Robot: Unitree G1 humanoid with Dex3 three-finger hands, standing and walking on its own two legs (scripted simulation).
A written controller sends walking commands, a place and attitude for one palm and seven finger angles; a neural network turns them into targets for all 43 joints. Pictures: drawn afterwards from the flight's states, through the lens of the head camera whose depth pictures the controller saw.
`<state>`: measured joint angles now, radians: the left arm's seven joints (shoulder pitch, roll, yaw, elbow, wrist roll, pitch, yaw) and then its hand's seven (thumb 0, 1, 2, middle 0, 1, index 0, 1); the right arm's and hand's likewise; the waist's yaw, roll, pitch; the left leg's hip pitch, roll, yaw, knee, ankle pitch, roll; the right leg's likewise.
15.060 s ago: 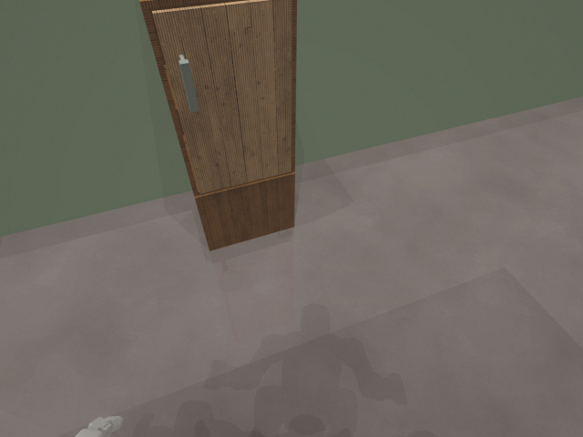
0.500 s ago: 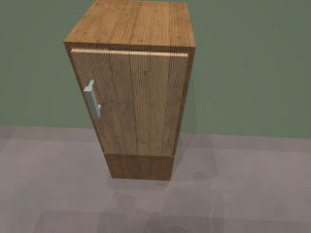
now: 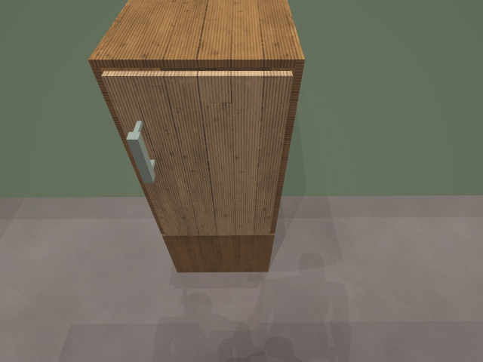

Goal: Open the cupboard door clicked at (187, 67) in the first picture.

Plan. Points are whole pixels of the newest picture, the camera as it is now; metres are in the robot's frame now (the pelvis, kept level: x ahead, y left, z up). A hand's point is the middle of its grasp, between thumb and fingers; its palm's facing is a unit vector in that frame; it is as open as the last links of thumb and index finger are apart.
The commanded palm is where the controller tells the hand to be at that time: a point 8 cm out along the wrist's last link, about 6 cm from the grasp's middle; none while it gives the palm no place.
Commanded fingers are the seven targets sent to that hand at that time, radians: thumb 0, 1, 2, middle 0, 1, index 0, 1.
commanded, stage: look again from close up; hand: left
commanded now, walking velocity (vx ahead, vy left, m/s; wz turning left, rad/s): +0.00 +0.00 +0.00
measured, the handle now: (144, 152) +0.53 +0.24 +0.02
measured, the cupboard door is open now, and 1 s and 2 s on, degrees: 0 0 0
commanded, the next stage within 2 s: raise the hand with hooked fingers in 0.28 s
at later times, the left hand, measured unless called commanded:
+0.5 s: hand out of the picture +0.13 +0.23 -0.09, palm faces +0.20 -0.95 -0.23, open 7.4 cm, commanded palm +0.11 +0.26 -0.06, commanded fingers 0.00 0.74 0.83 -0.21 -0.41 -0.21 -0.41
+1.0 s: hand (106, 348) +0.15 +0.21 -0.01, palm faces +0.09 -0.99 -0.10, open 9.8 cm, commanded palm +0.14 +0.28 -0.02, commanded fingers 0.00 0.15 0.58 -0.25 -0.78 -0.25 -0.78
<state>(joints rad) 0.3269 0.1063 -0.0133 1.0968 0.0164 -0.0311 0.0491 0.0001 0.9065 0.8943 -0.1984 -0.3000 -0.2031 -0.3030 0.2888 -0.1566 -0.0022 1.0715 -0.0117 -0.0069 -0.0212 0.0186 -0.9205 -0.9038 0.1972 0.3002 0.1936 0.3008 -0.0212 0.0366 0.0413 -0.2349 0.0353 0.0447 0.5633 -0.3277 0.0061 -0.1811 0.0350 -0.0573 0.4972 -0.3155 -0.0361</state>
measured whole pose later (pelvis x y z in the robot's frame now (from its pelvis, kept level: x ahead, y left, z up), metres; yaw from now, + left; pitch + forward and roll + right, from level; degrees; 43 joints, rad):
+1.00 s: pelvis -0.06 -0.02 -0.09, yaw +4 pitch +12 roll -3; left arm 0.32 0.27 0.24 0.03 -0.32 -0.52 -0.35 0.01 0.37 0.67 -0.23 -0.64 -0.24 -0.64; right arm 0.16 -0.24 0.03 0.55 0.03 -0.24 -0.06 0.01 -0.90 -0.90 0.20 0.30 0.20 0.30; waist 0.05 0.02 -0.11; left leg -0.91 0.03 -0.07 1.20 -0.51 -0.01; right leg -0.83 0.03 -0.17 1.14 -0.52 -0.08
